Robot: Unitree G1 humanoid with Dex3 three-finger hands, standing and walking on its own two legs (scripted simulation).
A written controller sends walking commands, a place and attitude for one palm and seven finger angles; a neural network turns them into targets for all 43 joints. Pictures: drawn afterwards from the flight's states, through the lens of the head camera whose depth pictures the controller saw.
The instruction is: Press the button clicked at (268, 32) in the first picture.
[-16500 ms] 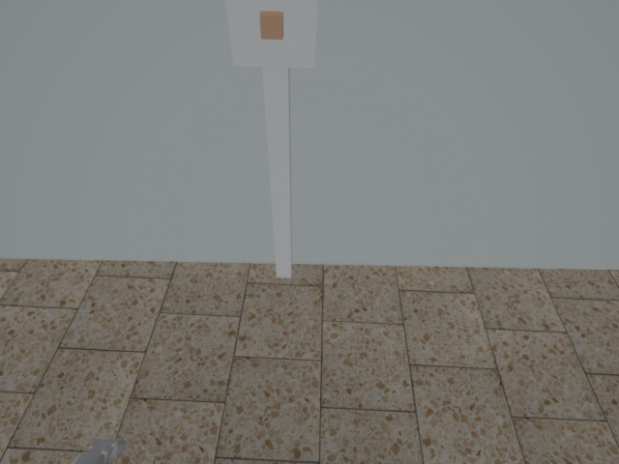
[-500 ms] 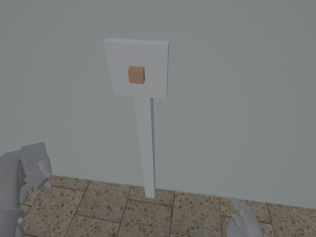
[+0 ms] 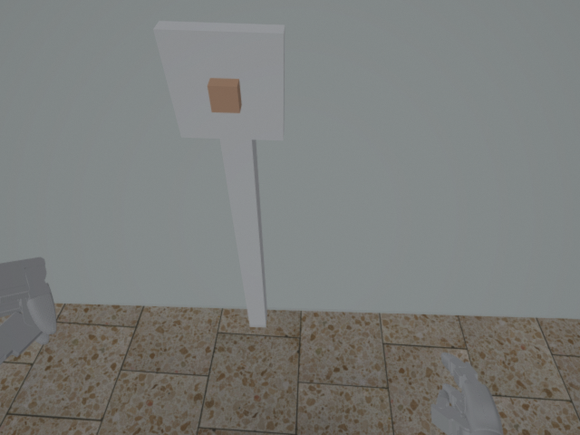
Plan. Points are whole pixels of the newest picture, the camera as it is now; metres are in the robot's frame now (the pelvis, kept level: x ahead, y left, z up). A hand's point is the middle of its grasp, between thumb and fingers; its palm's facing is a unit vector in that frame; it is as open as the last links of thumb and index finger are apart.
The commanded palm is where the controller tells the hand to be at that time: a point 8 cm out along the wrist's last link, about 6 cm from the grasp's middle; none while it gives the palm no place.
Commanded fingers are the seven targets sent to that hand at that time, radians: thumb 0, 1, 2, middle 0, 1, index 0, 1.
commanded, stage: step back with the hand held close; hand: left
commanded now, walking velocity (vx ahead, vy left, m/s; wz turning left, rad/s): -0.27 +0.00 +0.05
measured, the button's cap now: (225, 94) +0.55 +0.14 +0.19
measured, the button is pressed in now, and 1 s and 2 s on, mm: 0 0 0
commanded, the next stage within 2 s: stop stepping back and stand still in 0.56 s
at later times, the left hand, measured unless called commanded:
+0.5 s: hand out of the picture +0.09 +0.26 +0.18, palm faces +0.43 -0.80 -0.42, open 3.1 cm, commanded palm +0.03 +0.29 +0.18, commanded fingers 0.00 0.90 0.90 -1.30 -1.50 -1.30 -1.50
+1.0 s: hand out of the picture +0.00 +0.28 +0.16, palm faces +0.43 -0.85 -0.30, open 3.1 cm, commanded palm -0.06 +0.31 +0.18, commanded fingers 0.00 0.90 0.90 -1.30 -1.50 -1.30 -1.50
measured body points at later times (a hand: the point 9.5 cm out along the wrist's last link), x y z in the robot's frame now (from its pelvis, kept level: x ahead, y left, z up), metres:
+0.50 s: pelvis -0.10 +0.01 +0.00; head -0.08 +0.04 +0.45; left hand +0.06 +0.30 +0.21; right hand +0.06 -0.21 -0.07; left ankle +0.04 +0.07 -0.73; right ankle -0.22 -0.14 -0.69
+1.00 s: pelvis -0.19 +0.03 -0.01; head -0.22 +0.07 +0.44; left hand -0.03 +0.32 +0.17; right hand -0.06 -0.24 -0.07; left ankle -0.15 +0.11 -0.74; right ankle -0.26 -0.13 -0.73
